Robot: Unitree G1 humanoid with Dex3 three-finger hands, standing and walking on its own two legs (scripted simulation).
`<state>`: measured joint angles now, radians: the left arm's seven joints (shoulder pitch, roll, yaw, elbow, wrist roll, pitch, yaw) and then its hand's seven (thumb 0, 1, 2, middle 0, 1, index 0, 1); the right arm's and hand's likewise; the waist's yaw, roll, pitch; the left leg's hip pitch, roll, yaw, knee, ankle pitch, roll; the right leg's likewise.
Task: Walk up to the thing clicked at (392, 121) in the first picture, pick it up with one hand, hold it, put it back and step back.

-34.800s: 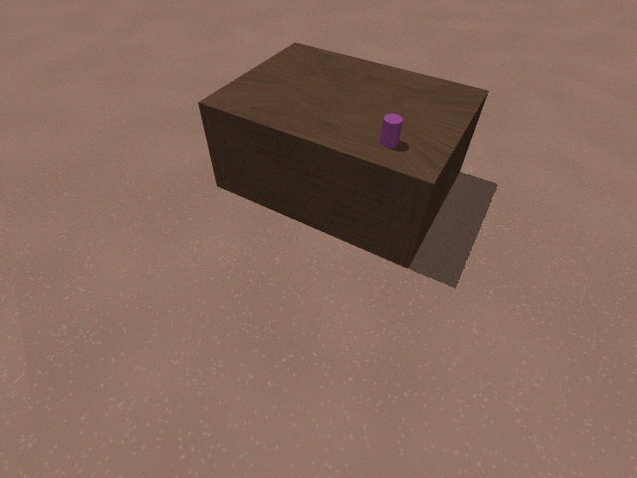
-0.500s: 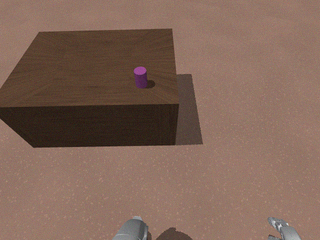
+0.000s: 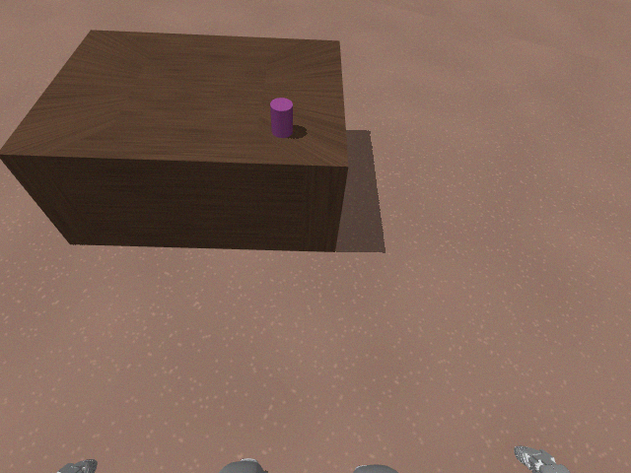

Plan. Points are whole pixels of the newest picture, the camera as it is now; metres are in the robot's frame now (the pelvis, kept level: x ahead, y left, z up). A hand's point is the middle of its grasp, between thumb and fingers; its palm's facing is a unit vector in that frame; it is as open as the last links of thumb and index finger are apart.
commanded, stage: step back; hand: left
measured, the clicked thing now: (281, 118) +1.08 +0.11 -0.26
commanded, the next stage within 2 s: stand in 1.16 s
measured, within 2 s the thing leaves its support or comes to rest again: neither
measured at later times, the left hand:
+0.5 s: hand out of the picture +0.00 +0.27 -0.14, palm faces +0.01 -0.93 -0.37, open 7.4 cm
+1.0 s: hand out of the picture +0.05 +0.27 -0.15, palm faces +0.05 -0.94 -0.33, open 7.4 cm
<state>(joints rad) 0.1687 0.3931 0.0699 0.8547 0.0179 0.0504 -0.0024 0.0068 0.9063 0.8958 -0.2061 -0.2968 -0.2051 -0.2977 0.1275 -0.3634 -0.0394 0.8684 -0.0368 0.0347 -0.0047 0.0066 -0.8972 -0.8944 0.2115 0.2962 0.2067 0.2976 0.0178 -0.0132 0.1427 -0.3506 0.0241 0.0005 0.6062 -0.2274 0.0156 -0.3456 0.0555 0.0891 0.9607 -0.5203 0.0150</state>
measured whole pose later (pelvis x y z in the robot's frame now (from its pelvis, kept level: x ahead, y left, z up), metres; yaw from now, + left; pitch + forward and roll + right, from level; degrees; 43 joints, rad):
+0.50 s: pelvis -0.06 +0.00 +0.01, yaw +1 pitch -2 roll +1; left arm 0.20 0.40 0.06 1.00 0.02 0.00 -0.02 0.01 0.91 0.90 -0.21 -0.30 -0.21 -0.30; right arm 0.23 -0.34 -0.05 1.00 -0.04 -0.02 0.02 0.01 -0.90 -0.89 0.21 0.30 0.20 0.30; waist 0.00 -0.03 0.06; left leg -0.24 -0.03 -0.03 0.53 -0.27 0.02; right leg -0.29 -0.02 0.01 0.72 -0.48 -0.02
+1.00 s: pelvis -0.01 +0.01 +0.01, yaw +2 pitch -1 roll -1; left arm 0.13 0.37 0.03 1.05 0.01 -0.01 -0.01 0.01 0.91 0.90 -0.21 -0.30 -0.21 -0.30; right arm 0.10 -0.33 -0.03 1.05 -0.02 -0.01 0.01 0.01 -0.90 -0.89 0.21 0.30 0.20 0.30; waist 0.02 -0.01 0.07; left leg -0.26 0.01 0.00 0.55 -0.26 0.00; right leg -0.16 -0.02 -0.02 0.51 -0.32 0.02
